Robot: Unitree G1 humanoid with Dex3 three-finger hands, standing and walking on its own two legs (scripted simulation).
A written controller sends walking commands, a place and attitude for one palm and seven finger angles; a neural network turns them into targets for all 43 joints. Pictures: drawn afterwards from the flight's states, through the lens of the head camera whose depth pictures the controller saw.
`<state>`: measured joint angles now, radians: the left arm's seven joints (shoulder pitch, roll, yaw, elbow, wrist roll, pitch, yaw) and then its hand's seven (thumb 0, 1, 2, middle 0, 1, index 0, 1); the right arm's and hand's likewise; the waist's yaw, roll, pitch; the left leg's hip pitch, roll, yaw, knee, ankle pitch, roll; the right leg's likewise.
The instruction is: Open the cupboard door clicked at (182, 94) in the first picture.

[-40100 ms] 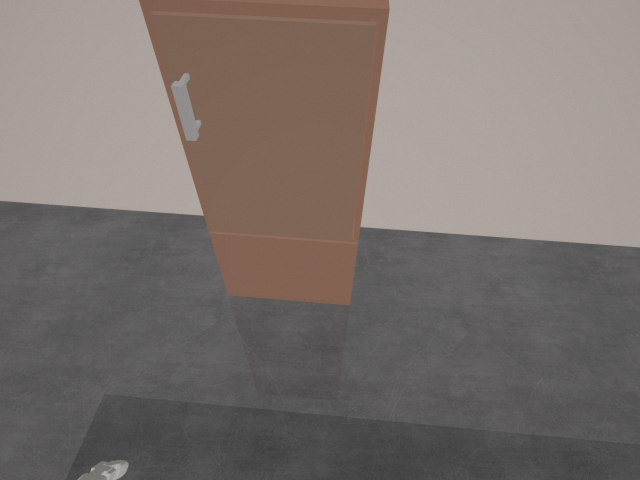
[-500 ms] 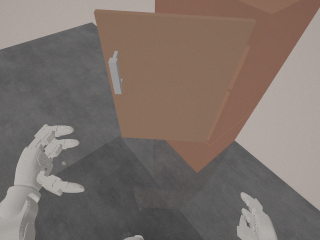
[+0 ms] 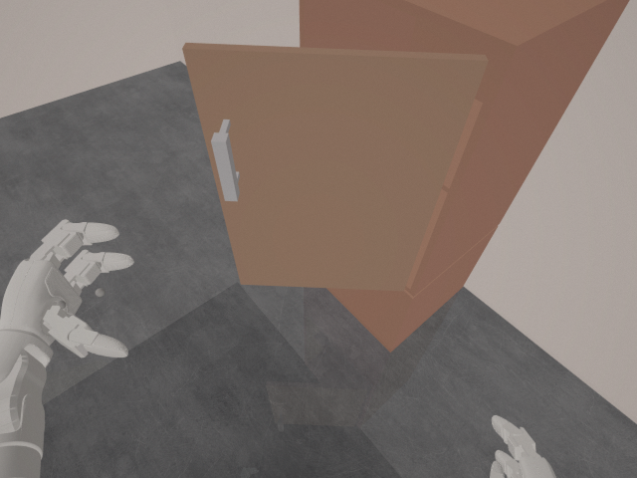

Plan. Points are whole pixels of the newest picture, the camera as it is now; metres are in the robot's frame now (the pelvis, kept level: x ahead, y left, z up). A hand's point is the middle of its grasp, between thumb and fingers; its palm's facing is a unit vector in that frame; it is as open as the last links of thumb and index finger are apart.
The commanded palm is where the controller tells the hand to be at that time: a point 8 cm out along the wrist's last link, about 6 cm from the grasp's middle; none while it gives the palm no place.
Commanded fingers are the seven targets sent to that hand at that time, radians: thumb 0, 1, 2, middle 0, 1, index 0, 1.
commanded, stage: raise the hand with hooked fingers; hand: left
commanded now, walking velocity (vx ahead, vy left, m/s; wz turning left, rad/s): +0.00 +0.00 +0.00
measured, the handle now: (228, 161) +0.57 +0.19 +0.06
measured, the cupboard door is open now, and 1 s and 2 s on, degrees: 48 48 48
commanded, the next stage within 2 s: move the hooked fingers beside the handle in 0.34 s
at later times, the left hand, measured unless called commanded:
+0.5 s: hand (112, 299) +0.29 +0.26 +0.09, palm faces +0.08 -1.00 -0.04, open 14.0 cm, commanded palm +0.27 +0.31 +0.08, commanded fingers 0.00 -0.50 0.30 -0.30 -1.20 -0.30 -1.20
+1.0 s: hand (142, 245) +0.37 +0.26 +0.08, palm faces +0.06 -1.00 -0.02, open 14.0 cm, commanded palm +0.35 +0.31 +0.08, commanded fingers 0.00 -0.50 0.30 -0.30 -1.20 -0.30 -1.20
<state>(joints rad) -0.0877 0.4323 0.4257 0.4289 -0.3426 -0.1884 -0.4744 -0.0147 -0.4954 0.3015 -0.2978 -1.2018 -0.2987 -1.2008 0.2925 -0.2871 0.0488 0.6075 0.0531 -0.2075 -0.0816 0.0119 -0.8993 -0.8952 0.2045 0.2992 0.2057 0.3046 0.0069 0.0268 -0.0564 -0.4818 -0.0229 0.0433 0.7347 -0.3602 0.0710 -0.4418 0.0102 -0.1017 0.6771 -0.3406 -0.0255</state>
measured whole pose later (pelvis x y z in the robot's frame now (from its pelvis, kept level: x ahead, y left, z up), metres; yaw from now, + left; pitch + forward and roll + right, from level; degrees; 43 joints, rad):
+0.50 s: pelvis +0.00 -0.01 +0.00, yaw +0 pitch +5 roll -1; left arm -0.09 0.40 0.42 0.45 -0.33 -0.23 -0.46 -0.02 -0.50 0.30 -0.30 -1.20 -0.30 -1.20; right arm 0.27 -0.27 0.06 0.62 0.05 -0.22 -0.09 0.01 -0.90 -0.90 0.20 0.30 0.21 0.30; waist 0.01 0.03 -0.05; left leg -0.47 -0.02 0.04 0.72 -0.35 0.05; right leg -0.44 0.02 -0.11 0.68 -0.34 -0.04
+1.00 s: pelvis +0.00 -0.02 +0.00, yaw -1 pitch +9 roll -1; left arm -0.39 0.49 0.47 0.79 -0.27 -0.28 -0.46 -0.02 -0.50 0.30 -0.30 -1.20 -0.30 -1.20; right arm 0.34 -0.30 0.04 0.64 0.05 -0.14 -0.08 0.01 -0.90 -0.90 0.20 0.30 0.20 0.30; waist -0.04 0.02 -0.05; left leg -0.56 0.00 0.05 0.76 -0.37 0.05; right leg -0.53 0.03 -0.09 0.71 -0.35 -0.05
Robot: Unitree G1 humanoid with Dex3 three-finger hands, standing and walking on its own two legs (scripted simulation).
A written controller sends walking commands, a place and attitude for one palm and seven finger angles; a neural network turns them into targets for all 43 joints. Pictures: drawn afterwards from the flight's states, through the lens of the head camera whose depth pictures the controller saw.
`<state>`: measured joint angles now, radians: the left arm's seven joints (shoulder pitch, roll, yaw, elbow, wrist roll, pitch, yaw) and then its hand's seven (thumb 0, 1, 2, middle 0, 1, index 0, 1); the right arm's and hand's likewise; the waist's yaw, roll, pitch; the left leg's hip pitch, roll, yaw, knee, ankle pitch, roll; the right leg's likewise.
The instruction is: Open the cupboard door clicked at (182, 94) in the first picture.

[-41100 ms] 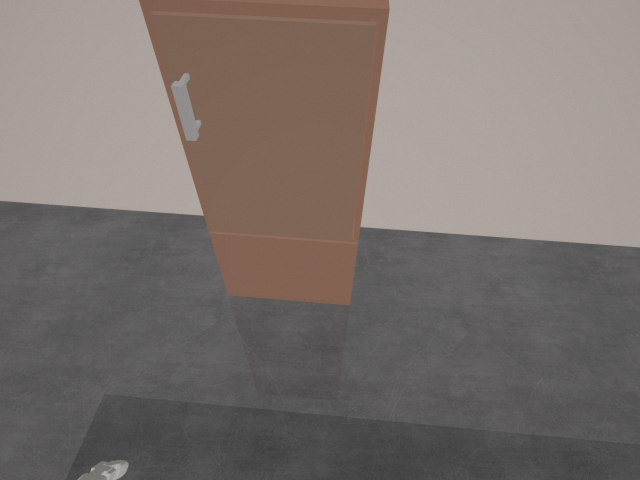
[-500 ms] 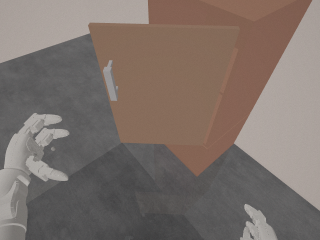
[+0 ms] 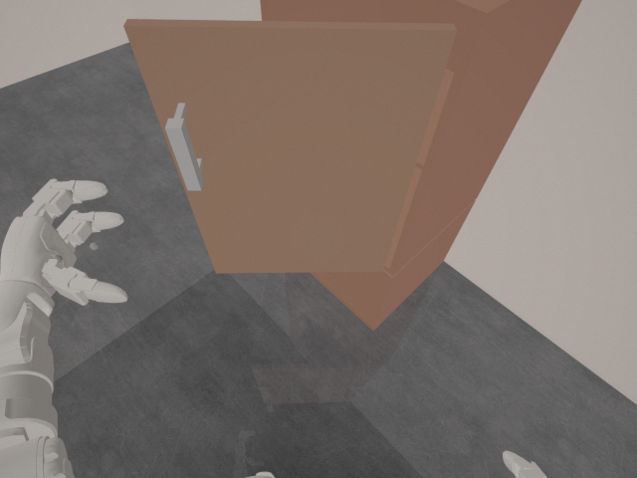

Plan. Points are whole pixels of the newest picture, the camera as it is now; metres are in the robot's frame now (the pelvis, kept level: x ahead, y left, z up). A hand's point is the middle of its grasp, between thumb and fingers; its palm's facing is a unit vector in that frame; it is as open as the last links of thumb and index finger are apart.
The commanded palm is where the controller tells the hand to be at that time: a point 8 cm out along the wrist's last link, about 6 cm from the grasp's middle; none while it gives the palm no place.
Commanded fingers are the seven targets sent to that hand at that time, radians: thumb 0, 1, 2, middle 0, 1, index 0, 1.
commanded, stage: move the hooked fingers beside the handle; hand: left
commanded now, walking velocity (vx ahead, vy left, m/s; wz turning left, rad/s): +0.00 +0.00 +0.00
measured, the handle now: (188, 148) +0.56 +0.22 +0.06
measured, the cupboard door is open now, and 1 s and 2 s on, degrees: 48 48 48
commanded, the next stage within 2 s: slide the fingers in behind the handle in 1.84 s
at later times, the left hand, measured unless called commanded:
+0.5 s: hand (111, 202) +0.43 +0.29 +0.08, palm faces +0.06 -1.00 +0.00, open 14.0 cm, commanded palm +0.42 +0.33 +0.08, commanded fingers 0.00 -0.50 0.30 -0.30 -1.20 -0.30 -1.20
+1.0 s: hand (137, 165) +0.50 +0.27 +0.08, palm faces +0.06 -1.00 +0.00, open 14.0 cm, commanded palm +0.49 +0.32 +0.07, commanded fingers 0.00 -0.50 0.30 -0.30 -1.20 -0.30 -1.20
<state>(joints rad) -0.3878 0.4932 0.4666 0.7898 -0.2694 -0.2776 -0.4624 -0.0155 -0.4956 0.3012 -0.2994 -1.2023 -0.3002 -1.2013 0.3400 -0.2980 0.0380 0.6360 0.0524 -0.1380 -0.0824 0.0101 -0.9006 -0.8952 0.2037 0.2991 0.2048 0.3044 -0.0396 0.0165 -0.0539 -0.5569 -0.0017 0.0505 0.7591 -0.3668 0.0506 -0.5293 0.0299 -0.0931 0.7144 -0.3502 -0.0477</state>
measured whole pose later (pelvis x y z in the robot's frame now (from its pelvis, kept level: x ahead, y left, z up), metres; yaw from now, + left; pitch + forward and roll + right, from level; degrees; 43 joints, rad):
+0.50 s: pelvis +0.00 +0.02 -0.01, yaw -1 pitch +14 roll -3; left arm -0.66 0.57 0.47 1.06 -0.20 -0.34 -0.43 -0.02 -0.50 0.30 -0.30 -1.20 -0.30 -1.20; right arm 0.37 -0.29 0.04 0.63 0.03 -0.03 -0.06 0.01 -0.90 -0.89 0.20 0.30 0.21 0.30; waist -0.09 0.01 -0.08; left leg -0.67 0.00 0.06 0.82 -0.39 0.07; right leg -0.63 0.03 -0.08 0.75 -0.36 -0.03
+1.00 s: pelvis +0.00 +0.02 -0.02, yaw -2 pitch +18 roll -4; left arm -0.90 0.68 0.50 1.24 -0.10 -0.35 -0.37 -0.02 -0.50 0.30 -0.30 -1.20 -0.30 -1.20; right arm 0.43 -0.29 0.05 0.63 0.00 0.06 -0.04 0.00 -0.90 -0.89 0.20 0.30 0.21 0.30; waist -0.17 0.02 -0.08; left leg -0.80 0.01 0.06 0.89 -0.42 0.08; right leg -0.75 0.04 -0.09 0.80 -0.37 -0.02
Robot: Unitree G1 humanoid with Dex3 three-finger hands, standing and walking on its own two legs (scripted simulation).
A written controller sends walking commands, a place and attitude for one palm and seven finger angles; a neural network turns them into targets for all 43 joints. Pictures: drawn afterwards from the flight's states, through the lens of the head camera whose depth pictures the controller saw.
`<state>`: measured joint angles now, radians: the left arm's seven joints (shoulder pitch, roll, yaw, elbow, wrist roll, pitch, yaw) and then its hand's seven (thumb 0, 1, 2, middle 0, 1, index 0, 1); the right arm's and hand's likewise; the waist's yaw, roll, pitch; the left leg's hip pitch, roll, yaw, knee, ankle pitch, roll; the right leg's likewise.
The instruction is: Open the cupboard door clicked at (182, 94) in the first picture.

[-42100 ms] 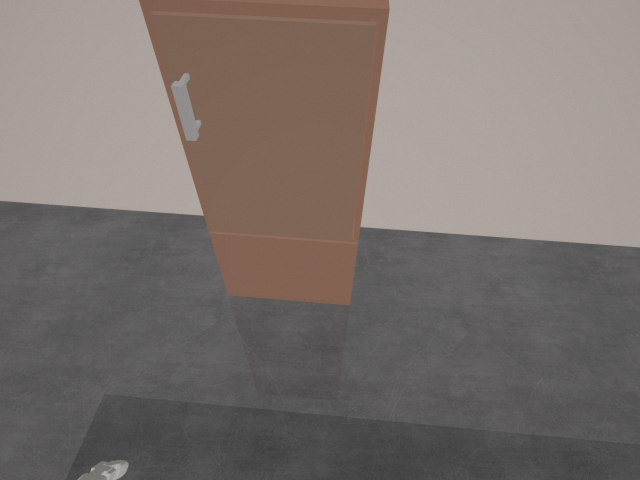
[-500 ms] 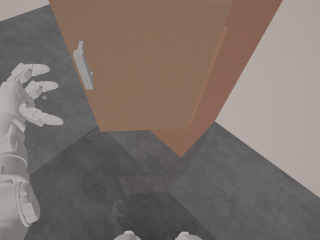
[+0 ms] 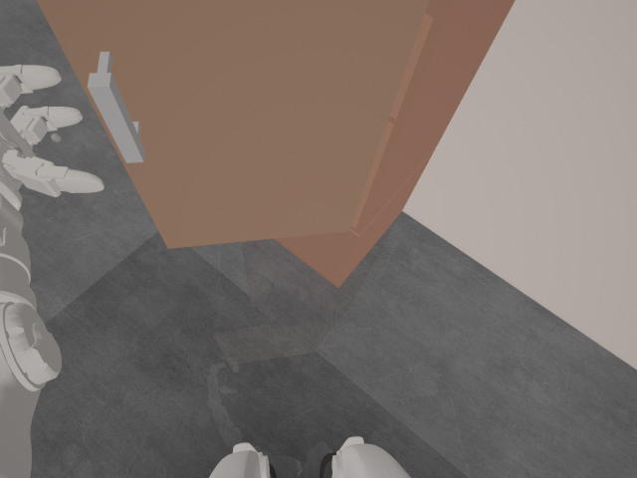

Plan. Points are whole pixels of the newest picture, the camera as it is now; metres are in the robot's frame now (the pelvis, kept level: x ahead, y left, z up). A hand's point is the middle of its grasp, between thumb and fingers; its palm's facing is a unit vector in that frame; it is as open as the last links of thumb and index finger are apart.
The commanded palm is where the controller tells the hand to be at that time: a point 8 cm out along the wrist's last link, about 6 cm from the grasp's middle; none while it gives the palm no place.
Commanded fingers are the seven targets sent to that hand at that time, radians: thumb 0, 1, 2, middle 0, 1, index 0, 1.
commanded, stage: move the hooked fingers beside the handle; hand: left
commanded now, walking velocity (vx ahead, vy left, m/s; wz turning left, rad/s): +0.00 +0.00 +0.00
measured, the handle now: (120, 110) +0.56 +0.21 +0.08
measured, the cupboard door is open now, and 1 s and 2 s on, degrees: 48 48 47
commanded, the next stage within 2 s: slide the fingers in behind the handle in 0.84 s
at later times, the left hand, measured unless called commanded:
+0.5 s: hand (51, 137) +0.50 +0.28 +0.09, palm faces +0.08 -1.00 +0.00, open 14.0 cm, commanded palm +0.48 +0.31 +0.09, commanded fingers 0.00 -0.50 0.30 -0.30 -1.20 -0.30 -1.20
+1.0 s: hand (51, 140) +0.50 +0.28 +0.09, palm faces +0.08 -1.00 +0.01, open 14.0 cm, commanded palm +0.48 +0.31 +0.08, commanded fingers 0.00 -0.50 0.30 -0.30 -1.20 -0.30 -1.20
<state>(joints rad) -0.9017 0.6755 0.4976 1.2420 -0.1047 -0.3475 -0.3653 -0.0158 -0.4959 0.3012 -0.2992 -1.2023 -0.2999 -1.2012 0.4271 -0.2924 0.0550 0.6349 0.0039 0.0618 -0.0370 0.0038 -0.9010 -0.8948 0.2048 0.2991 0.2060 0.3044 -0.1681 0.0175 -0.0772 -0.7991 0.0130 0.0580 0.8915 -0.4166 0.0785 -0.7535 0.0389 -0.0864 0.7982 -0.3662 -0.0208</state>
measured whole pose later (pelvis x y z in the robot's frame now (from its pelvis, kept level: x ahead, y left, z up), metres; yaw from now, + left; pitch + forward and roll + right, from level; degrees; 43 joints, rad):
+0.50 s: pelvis +0.01 +0.00 +0.00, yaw -1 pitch +20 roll -4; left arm -0.87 0.71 0.52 1.20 -0.12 -0.32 -0.41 -0.02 -0.50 0.30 -0.30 -1.20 -0.30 -1.20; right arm 0.44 -0.29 0.05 0.61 0.01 0.10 -0.03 0.00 -0.90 -0.89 0.20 0.30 0.21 0.30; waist -0.17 0.01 -0.09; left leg -0.82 0.03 0.05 0.90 -0.44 0.07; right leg -0.76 0.06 -0.09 0.78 -0.37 -0.03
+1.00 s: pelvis +0.01 +0.00 +0.00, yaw +0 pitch +20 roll -5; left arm -0.91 0.71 0.49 1.24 -0.12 -0.33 -0.41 -0.02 -0.50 0.30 -0.30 -1.20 -0.30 -1.20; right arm 0.42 -0.29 0.06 0.61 0.01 0.10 -0.03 0.00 -0.90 -0.89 0.20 0.30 0.21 0.30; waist -0.17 0.01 -0.08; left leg -0.84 0.02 0.04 0.93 -0.44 0.08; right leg -0.78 0.05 -0.10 0.81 -0.38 -0.02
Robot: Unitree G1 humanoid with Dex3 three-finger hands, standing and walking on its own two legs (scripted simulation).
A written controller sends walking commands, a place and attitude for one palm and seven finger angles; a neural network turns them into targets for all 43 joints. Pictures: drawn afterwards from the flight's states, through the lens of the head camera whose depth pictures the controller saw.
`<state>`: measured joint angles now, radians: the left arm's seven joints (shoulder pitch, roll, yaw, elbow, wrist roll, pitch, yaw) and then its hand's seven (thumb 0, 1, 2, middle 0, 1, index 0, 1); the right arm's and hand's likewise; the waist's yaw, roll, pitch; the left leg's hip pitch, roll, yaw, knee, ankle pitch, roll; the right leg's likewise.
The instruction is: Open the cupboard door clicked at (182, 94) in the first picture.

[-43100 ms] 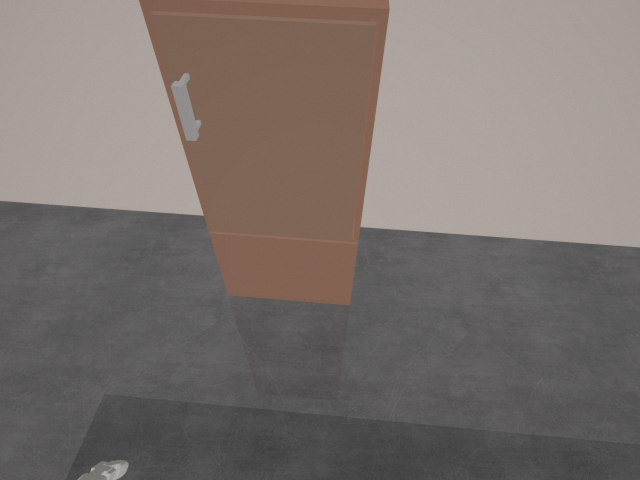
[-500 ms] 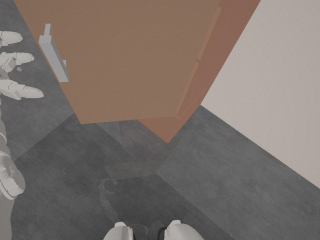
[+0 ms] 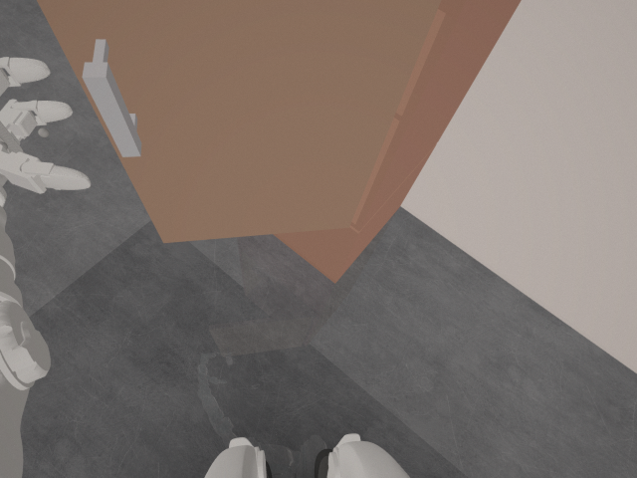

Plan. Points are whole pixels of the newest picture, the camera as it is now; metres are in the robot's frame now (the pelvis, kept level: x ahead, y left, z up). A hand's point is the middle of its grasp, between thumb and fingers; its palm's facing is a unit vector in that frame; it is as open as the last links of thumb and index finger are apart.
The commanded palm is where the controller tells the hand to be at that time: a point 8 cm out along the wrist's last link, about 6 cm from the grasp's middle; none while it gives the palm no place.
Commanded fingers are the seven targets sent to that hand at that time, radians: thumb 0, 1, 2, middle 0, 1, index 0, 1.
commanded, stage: slide the fingers in behind the handle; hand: left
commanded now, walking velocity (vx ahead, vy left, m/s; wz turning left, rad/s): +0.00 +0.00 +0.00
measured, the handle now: (117, 101) +0.55 +0.21 +0.09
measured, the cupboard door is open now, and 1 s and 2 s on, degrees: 48 47 47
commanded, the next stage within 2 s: close the thumb around the handle in 1.54 s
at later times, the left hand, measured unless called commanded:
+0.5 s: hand (76, 131) +0.50 +0.25 +0.09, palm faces +0.11 -0.99 +0.00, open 14.0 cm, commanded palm +0.48 +0.27 +0.09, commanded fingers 0.00 -0.50 0.30 -0.30 -1.20 -0.30 -1.20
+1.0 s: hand (128, 128) +0.50 +0.20 +0.09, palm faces +0.09 -1.00 -0.01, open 14.0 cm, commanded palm +0.47 +0.23 +0.09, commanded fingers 0.00 -0.50 0.30 -0.30 -1.20 -0.30 -1.20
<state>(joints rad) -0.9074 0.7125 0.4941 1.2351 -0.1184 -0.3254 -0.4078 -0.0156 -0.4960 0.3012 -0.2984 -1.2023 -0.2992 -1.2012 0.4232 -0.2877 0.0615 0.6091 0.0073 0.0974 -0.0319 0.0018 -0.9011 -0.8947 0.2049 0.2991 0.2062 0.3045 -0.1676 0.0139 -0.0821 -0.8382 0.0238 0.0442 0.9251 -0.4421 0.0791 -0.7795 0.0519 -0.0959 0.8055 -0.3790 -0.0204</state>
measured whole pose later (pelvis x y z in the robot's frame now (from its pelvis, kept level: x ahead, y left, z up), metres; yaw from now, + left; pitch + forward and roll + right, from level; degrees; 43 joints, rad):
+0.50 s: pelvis +0.00 +0.00 +0.00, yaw +1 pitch +20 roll -4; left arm -0.94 0.62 0.43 1.23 -0.11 -0.35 -0.28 -0.02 -0.50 0.30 -0.30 -1.20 -0.28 -1.22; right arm 0.43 -0.27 0.06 0.63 0.00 0.08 -0.01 0.00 -0.90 -0.89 0.20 0.30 0.21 0.30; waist -0.16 0.02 -0.08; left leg -0.85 0.02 0.04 0.93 -0.44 0.08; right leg -0.79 0.05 -0.10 0.82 -0.38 -0.02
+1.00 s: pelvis +0.00 -0.01 +0.00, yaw +1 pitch +19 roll -3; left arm -0.90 0.51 0.40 1.17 -0.08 -0.36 -0.19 -0.02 -0.50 0.30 -0.30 -1.20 -0.28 -1.21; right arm 0.40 -0.27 0.04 0.62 0.00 0.06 0.01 0.00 -0.90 -0.90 0.20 0.30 0.20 0.30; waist -0.16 0.03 -0.10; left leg -0.82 0.02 0.04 0.93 -0.44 0.06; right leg -0.78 0.05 -0.10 0.84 -0.40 -0.04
